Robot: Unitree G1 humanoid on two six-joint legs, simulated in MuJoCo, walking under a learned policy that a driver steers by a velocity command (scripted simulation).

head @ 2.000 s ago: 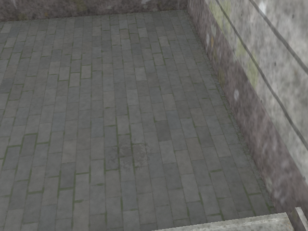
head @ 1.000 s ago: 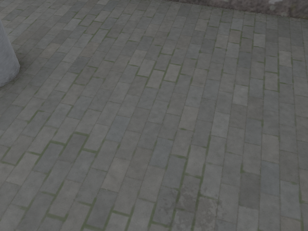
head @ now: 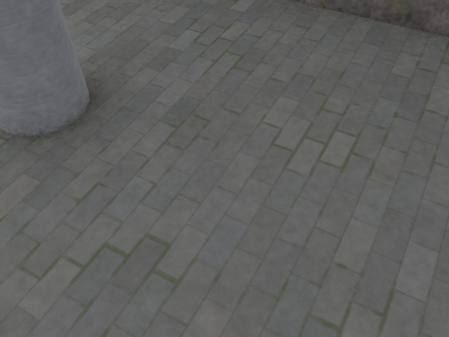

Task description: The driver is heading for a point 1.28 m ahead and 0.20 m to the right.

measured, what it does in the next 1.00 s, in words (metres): walks ahead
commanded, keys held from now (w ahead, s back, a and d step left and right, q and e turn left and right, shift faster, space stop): no key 0.38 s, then w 0.62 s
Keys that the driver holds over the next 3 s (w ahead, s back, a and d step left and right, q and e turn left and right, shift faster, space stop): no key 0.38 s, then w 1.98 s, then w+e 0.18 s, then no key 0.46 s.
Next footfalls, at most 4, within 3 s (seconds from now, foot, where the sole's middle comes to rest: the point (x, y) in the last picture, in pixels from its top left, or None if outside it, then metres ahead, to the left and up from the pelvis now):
1.06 right None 0.44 -0.15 -0.77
1.64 left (217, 262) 0.76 0.09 -0.77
2.18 right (281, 187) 1.07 -0.15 -0.77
2.70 left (225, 134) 1.37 0.07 -0.77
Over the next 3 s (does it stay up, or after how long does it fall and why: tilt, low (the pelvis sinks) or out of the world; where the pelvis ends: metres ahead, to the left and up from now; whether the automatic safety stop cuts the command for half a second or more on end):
stays up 1.24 -0.01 0.00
